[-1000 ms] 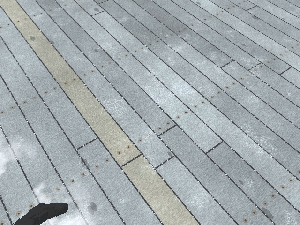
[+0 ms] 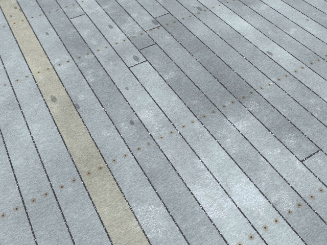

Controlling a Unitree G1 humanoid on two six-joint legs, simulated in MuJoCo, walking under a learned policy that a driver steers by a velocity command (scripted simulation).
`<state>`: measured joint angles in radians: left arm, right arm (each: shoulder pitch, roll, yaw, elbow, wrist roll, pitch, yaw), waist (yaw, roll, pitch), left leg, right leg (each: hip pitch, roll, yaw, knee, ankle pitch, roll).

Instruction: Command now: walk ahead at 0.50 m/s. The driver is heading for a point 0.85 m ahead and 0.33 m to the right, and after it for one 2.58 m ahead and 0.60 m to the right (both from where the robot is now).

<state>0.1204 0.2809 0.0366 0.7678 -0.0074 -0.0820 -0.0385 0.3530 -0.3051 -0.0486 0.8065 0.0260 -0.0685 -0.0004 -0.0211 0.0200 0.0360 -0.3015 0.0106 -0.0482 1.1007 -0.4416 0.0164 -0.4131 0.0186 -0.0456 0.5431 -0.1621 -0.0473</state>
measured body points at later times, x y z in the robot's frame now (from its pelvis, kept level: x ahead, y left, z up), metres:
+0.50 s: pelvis +0.28 +0.04 +0.00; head +0.32 +0.05 +0.44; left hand +0.29 +0.33 -0.14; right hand +0.49 -0.21 -0.08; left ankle +0.38 +0.15 -0.73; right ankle +0.10 -0.08 -0.67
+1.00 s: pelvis +0.41 +0.00 +0.00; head +0.45 -0.04 +0.45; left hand +0.66 +0.22 -0.08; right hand +0.47 -0.32 -0.12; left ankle +0.41 +0.16 -0.65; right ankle +0.45 -0.10 -0.73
